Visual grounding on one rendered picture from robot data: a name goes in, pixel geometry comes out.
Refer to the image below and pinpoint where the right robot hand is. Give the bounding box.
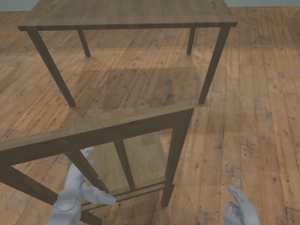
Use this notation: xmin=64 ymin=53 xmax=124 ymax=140
xmin=223 ymin=185 xmax=261 ymax=225

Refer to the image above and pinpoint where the table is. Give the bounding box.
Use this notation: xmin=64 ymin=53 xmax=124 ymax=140
xmin=18 ymin=0 xmax=238 ymax=108

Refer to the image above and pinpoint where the robot left forearm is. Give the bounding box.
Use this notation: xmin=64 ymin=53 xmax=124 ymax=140
xmin=45 ymin=187 xmax=83 ymax=225

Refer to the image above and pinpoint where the left robot hand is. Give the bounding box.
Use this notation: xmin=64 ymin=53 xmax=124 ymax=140
xmin=64 ymin=146 xmax=116 ymax=205

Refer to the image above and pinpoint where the chair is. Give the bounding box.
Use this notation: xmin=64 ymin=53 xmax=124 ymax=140
xmin=0 ymin=101 xmax=194 ymax=225

